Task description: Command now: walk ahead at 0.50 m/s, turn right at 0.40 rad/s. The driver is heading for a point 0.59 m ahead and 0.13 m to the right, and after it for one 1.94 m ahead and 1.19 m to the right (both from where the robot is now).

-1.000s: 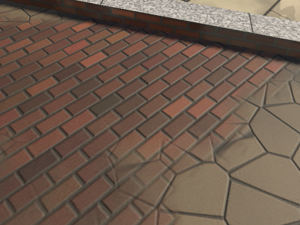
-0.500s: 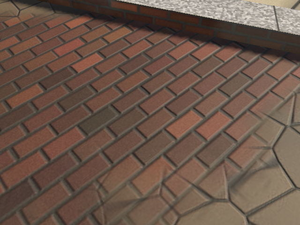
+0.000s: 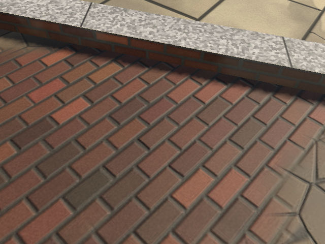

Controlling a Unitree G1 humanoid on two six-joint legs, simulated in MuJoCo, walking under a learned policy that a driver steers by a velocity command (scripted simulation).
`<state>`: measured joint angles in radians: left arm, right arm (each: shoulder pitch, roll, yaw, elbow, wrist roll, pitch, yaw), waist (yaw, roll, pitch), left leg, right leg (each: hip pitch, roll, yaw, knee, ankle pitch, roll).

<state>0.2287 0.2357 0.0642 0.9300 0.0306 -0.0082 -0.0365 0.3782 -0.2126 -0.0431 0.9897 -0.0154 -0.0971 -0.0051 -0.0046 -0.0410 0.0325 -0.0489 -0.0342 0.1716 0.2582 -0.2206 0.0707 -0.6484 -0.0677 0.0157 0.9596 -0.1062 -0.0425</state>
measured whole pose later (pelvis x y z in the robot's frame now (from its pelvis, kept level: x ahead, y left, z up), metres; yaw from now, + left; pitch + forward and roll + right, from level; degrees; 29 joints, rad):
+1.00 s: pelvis +0.30 -0.03 -0.01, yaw -21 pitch -1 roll +0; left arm 0.20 0.24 0.02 0.98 0.01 0.04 0.03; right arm 0.19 -0.20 0.01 0.92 -0.01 0.00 -0.03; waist 0.01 -0.03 0.05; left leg -0.23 -0.02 0.02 0.43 -0.18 0.04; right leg -0.14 0.02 0.07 0.45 -0.29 -0.01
